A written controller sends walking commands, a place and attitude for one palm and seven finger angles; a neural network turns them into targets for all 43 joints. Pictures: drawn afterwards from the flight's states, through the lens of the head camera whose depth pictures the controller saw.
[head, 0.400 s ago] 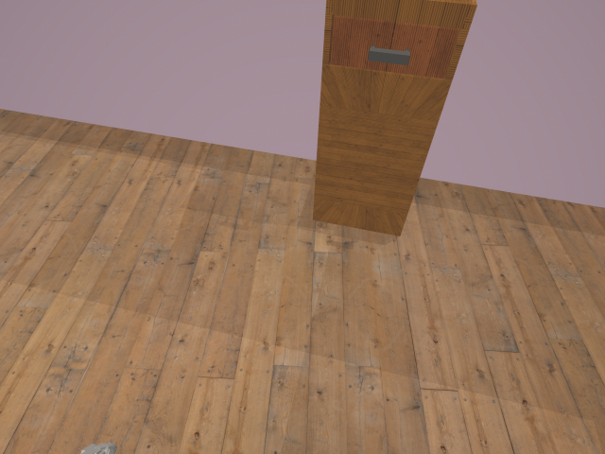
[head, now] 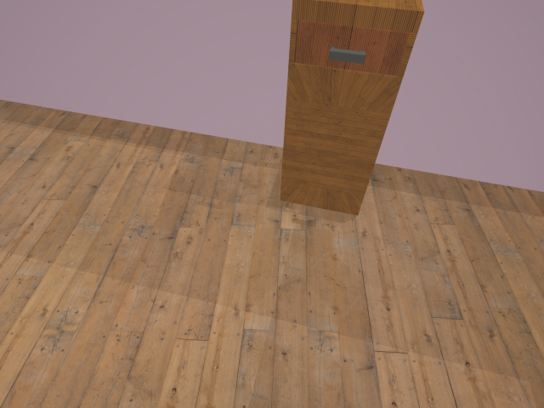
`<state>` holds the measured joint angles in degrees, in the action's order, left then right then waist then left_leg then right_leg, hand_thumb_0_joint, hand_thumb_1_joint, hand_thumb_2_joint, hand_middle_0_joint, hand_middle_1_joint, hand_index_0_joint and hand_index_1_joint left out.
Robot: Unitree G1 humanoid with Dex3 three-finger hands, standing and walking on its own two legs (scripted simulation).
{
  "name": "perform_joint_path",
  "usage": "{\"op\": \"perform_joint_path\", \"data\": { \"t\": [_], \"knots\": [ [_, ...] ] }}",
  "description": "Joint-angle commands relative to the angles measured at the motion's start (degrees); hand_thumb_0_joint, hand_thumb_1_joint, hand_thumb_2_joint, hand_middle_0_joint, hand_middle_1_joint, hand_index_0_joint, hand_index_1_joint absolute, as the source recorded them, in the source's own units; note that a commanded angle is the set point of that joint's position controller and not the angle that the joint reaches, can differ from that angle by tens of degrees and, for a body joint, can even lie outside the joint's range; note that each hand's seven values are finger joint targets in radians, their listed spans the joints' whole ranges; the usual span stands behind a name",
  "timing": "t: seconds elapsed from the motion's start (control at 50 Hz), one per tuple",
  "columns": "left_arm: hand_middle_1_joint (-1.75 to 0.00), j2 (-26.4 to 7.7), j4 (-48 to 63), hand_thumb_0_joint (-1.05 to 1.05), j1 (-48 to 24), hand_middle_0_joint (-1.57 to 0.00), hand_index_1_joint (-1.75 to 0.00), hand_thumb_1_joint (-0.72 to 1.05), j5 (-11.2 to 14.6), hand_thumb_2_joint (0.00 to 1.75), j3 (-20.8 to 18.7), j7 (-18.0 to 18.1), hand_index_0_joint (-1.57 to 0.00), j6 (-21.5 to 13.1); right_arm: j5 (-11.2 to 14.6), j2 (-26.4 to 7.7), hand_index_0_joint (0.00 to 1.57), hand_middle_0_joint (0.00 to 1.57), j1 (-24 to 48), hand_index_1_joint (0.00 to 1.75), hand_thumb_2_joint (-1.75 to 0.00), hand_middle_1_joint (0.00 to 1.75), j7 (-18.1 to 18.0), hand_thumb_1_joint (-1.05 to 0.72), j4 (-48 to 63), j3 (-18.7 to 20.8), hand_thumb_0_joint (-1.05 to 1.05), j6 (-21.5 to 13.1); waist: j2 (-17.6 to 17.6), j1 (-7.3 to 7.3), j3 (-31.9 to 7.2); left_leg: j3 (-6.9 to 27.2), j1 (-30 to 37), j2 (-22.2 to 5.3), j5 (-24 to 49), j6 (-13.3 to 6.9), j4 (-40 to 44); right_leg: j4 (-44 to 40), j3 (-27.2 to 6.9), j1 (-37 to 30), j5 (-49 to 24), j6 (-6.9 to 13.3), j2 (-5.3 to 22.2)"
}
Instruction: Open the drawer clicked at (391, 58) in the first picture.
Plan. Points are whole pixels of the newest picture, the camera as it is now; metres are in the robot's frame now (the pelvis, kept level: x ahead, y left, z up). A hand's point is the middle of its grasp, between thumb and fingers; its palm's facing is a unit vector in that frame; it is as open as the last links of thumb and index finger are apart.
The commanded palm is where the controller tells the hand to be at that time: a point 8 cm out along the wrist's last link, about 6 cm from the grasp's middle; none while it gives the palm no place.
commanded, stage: stand and wait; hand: left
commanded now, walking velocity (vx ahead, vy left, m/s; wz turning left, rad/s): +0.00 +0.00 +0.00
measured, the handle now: (347, 53) +1.18 -0.18 +0.03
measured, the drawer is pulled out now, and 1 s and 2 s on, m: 0.00 0.00 0.00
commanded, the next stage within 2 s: look at it before walking up in 0.42 s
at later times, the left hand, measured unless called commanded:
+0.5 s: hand out of the picture +0.07 +0.24 -0.15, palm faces -0.03 -0.94 -0.34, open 7.4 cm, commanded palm none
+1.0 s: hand out of the picture +0.07 +0.24 -0.15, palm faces -0.04 -0.94 -0.34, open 7.4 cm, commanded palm none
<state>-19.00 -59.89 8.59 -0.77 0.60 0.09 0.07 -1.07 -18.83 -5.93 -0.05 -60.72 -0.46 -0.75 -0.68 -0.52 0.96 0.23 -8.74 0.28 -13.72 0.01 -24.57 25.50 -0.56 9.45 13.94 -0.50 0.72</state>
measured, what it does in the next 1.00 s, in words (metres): stands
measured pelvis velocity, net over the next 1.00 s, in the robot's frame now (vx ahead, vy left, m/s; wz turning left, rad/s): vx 0.00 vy -0.01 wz -0.01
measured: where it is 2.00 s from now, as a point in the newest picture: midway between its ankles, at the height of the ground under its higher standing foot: outside the picture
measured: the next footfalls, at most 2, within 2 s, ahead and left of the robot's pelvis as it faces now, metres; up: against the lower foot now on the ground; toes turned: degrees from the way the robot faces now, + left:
left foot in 1.86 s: +0.35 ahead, +0.07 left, +0.00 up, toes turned -17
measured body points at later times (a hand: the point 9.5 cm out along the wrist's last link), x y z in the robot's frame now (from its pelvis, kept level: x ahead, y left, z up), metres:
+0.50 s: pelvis -0.01 -0.01 +0.00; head -0.01 -0.01 +0.45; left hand +0.07 +0.29 -0.13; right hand +0.06 -0.30 -0.13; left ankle +0.00 +0.12 -0.74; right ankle +0.00 -0.12 -0.74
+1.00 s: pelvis +0.00 -0.01 +0.00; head +0.00 -0.01 +0.45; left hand +0.07 +0.29 -0.13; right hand +0.07 -0.31 -0.13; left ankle +0.00 +0.12 -0.74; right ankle +0.00 -0.12 -0.74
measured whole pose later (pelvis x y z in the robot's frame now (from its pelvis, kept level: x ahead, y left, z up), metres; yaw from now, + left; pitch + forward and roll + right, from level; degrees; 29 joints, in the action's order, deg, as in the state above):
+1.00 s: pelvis +0.00 -0.01 +0.00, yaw -1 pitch -2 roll +0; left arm -19.7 -62.4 8.4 -0.8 0.4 0.1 -0.4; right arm -0.8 -19.4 -6.6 0.0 -64.1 -0.5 -0.8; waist -0.5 -0.2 1.7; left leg -0.1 -7.7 -0.9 -11.6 0.9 -21.2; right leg 22.2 -0.9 8.7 11.6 0.3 -0.4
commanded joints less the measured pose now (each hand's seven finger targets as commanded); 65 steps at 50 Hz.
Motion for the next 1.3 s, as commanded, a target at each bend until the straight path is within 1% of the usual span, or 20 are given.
{"op": "perform_joint_path", "data": {
  "t": [0.0, 0.08, 0.1, 0.2, 0.22, 0.42, 0.44, 0.54, 0.56, 0.58, 0.64, 0.84, 0.94, 1.06, 1.12, 1.16, 1.18, 1.22, 1.26, 1.28],
  "knots": [
    [-0.30, -12.0, 3.6, 0.00, -2.9, -0.20, -0.30, 0.90, 0.1, 0.90, -2.7, 0.7, -0.20, -1.6, 0.4, -11.7, 0.20, 0.20, 3.0, 0.30, -0.90, 0.30, -0.6, -0.90, 3.5, 2.8, 0.00, -1.1, 0.9, 0.63, -2.5, 4.9, -0.2, -6.1, 7.3, -1.9, 4.6, -5.3, -5.7, 0.1, -7.3, 2.4, 6.1],
    [-0.30, -12.2, 2.9, 0.00, -2.9, -0.20, -0.30, 0.90, 0.1, 0.90, -2.6, 0.7, -0.20, -1.6, 0.5, -12.0, 0.20, 0.20, 2.3, 0.30, -0.90, 0.30, -0.5, -0.90, 2.5, 2.7, 0.00, -1.1, 0.5, 0.59, -2.8, 5.2, -0.3, -6.3, 7.1, -1.9, 5.0, -5.6, -5.7, -0.5, -6.9, 2.4, 6.0],
    [-0.30, -12.2, 2.6, 0.00, -2.7, -0.20, -0.30, 0.90, 0.2, 0.90, -2.6, 0.7, -0.20, -1.6, 0.5, -12.1, 0.20, 0.20, 2.4, 0.30, -0.90, 0.30, -0.5, -0.90, 2.2, 2.7, 0.00, -1.1, 1.2, 0.47, -2.3, 5.2, -0.3, -6.4, 6.6, -1.9, 5.4, -5.8, -5.7, -0.2, -6.3, 2.3, 6.1],
    [-0.30, -12.3, 1.8, 0.00, -2.4, -0.20, -0.30, 0.90, 0.2, 0.90, -2.5, 0.6, -0.20, -1.7, 0.6, -12.2, 0.20, 0.20, 1.9, 0.30, -0.90, 0.30, -0.5, -0.90, 1.3, 2.5, 0.00, -1.1, 0.0, 0.55, -2.7, 5.1, 0.3, -6.5, 6.4, -1.7, 5.5, -6.5, -6.2, -0.1, -6.2, 2.5, 6.2],
    [-0.30, -12.3, 1.8, 0.00, -2.5, -0.20, -0.30, 0.90, 0.2, 0.90, -2.4, 0.6, -0.20, -1.6, 0.5, -12.2, 0.20, 0.20, 1.9, 0.30, -0.90, 0.30, -0.5, -0.90, 1.1, 2.6, 0.00, -1.0, 0.5, 0.56, -1.9, 5.0, -0.1, -6.5, 5.9, -1.6, 5.8, -6.7, -6.1, 0.2, -5.6, 2.4, 6.2],
    [-0.30, -12.3, 1.4, 0.00, -2.5, -0.20, -0.30, 0.90, 0.1, 0.90, -2.5, 0.6, -0.20, -1.6, 0.5, -12.2, 0.20, 0.20, 1.4, 0.30, -0.90, 0.30, -0.5, -0.90, 0.4, 2.5, 0.00, -1.1, 0.7, 0.52, -1.3, 5.1, -0.3, -6.7, 5.2, -1.5, 6.4, -7.4, -6.6, 0.7, -4.4, 2.4, 6.0],
    [-0.30, -12.3, 1.4, 0.00, -2.5, -0.20, -0.30, 0.90, 0.1, 0.90, -2.4, 0.6, -0.20, -1.7, 0.5, -12.2, 0.20, 0.20, 1.3, 0.30, -0.90, 0.30, -0.5, -0.90, 0.4, 2.5, 0.00, -1.1, 0.3, 0.54, -2.0, 5.1, 0.2, -6.7, 5.6, -1.5, 6.3, -7.2, -6.6, 0.6, -4.9, 2.4, 6.1],
    [-0.30, -12.1, 1.6, 0.00, -2.7, -0.20, -0.30, 0.90, 0.1, 0.90, -2.4, 0.6, -0.20, -1.6, 0.5, -12.2, 0.20, 0.20, 1.4, 0.30, -0.90, 0.30, -0.5, -0.90, 0.4, 2.5, 0.00, -1.2, 1.1, 0.49, -1.4, 5.1, 0.0, -6.9, 5.6, -1.6, 6.8, -7.2, -6.4, 0.7, -5.1, 2.3, 5.9],
    [-0.30, -12.2, 1.5, 0.00, -2.8, -0.20, -0.30, 0.90, 0.1, 0.90, -2.5, 0.6, -0.20, -1.7, 0.5, -12.1, 0.20, 0.20, 1.6, 0.30, -0.90, 0.30, -0.5, -0.90, 0.4, 2.5, 0.00, -1.1, 0.2, 0.51, -1.5, 5.1, 0.2, -6.9, 5.6, -1.5, 6.8, -7.3, -6.5, 0.8, -5.2, 2.3, 5.9],
    [-0.30, -12.2, 1.6, 0.00, -2.6, -0.20, -0.30, 0.90, 0.0, 0.90, -2.5, 0.6, -0.20, -1.7, 0.6, -12.2, 0.20, 0.20, 1.2, 0.30, -0.90, 0.30, -0.5, -0.90, 0.5, 2.6, 0.00, -1.2, 0.5, 0.56, -2.2, 5.1, 0.4, -6.8, 6.3, -1.5, 6.4, -7.1, -6.5, 0.4, -5.9, 2.4, 5.8],
    [-0.30, -12.2, 1.6, 0.00, -2.8, -0.20, -0.30, 0.90, 0.1, 0.90, -2.5, 0.6, -0.20, -1.8, 0.6, -12.1, 0.20, 0.20, 1.4, 0.30, -0.90, 0.30, -0.5, -0.90, 0.5, 2.5, 0.00, -1.2, 0.2, 0.53, -2.1, 4.9, 0.5, -6.9, 7.0, -1.4, 6.5, -7.2, -6.3, 0.1, -6.8, 2.3, 6.0],
    [-0.30, -12.2, 1.6, 0.00, -2.7, -0.20, -0.30, 0.90, 0.1, 0.90, -2.5, 0.6, -0.20, -1.8, 0.6, -12.2, 0.20, 0.20, 1.8, 0.30, -0.90, 0.30, -0.5, -0.90, 0.5, 2.5, 0.00, -1.2, 1.1, 0.59, -2.7, 4.9, 1.7, -7.0, 8.1, -1.4, 6.5, -7.3, -6.3, -0.2, -8.4, 2.4, 6.1],
    [-0.30, -12.3, 1.4, 0.00, -2.4, -0.20, -0.30, 0.90, 0.1, 0.90, -2.5, 0.6, -0.20, -1.9, 0.6, -12.1, 0.20, 0.20, 1.9, 0.30, -0.90, 0.30, -0.6, -0.90, 0.4, 2.6, 0.00, -1.2, 0.2, 0.59, -2.9, 4.6, 2.4, -7.1, 9.3, -1.3, 6.3, -7.4, -6.3, -0.5, -10.4, 2.4, 6.1],
    [-0.30, -12.4, 1.1, 0.00, -2.6, -0.20, -0.30, 0.90, 0.1, 0.90, -2.4, 0.6, -0.20, -1.8, 0.6, -12.3, 0.20, 0.20, 2.2, 0.30, -0.90, 0.30, -0.6, -0.90, 0.3, 2.5, 0.00, -1.0, 0.8, 0.57, -1.8, 4.6, 2.0, -7.1, 8.2, -1.2, 6.8, -8.0, -6.5, -0.1, -8.9, 2.4, 6.0],
    [-0.30, -12.3, 1.2, 0.00, -2.5, -0.20, -0.30, 0.90, 0.1, 0.90, -2.5, 0.6, -0.20, -1.8, 0.6, -12.3, 0.20, 0.20, 2.0, 0.30, -0.90, 0.30, -0.5, -0.90, 0.4, 2.5, 0.00, -1.1, 1.1, 0.55, -2.3, 4.7, 2.0, -7.1, 7.9, -1.3, 7.0, -8.0, -6.4, -0.4, -8.3, 2.3, 6.0],
    [-0.30, -7.0, 0.0, 0.00, 0.6, -0.20, -0.30, 0.90, 0.2, 0.90, -1.5, 0.6, -0.20, -0.8, 0.2, -6.9, 0.20, 0.20, -0.6, 0.30, -0.90, 0.30, -0.5, -0.90, -0.7, 1.3, 0.00, -0.4, 0.9, 0.50, -2.7, 2.8, 2.9, -7.1, 3.9, -0.3, 5.3, -7.4, -7.0, 0.9, -4.0, 1.8, 5.3],
    [-0.30, -5.8, 0.1, 0.00, 1.9, -0.20, -0.30, 0.90, 0.0, 0.90, -1.5, 0.5, -0.20, 0.0, 0.1, -5.6, 0.20, 0.20, -2.6, 0.30, -0.90, 0.30, -0.5, -0.90, -0.8, 1.2, 0.00, 0.0, 0.6, 0.64, -2.1, 2.2, 2.6, -7.1, -1.4, -0.2, 4.7, -6.6, -7.5, 2.5, 1.4, 1.9, 4.6],
    [-0.30, -5.7, 1.3, 0.00, 2.8, -0.20, -0.30, 0.90, -0.3, 0.90, -2.1, -0.2, -0.20, 0.7, -0.1, -6.3, 0.20, 0.20, -3.7, 0.30, -0.90, 0.30, -0.5, -0.90, 0.0, 1.9, 0.00, 0.4, 1.5, 0.55, 1.8, 2.4, -0.3, -8.0, -11.8, -0.9, 5.5, -5.3, -8.4, 6.9, 10.6, 2.4, 3.0],
    [-0.30, -5.5, 3.1, 0.00, 4.1, -0.20, -0.30, 0.90, -0.5, 0.90, -2.8, -0.8, -0.20, 0.9, -0.2, -7.5, 0.20, 0.20, -4.4, 0.30, -0.90, 0.30, -0.5, -0.90, 1.5, 2.9, 0.00, 0.4, 2.9, 0.46, 5.1, 4.0, -1.9, -9.6, -19.2, -2.1, 6.3, -2.3, -8.3, 11.4, 15.0, 2.9, 1.1],
    [-0.30, -5.3, 3.8, 0.00, 5.2, -0.20, -0.30, 0.90, -0.5, 0.90, -3.1, -1.0, -0.20, 0.8, -0.1, -8.2, 0.20, 0.20, -5.0, 0.30, -0.90, 0.30, -0.5, -0.90, 2.3, 3.4, 0.00, 0.4, 3.7, 0.40, 5.1, 5.3, -1.3, -10.9, -21.5, -3.0, 6.3, 0.0, -8.0, 13.4, 15.8, 3.0, 0.2]
  ]
}}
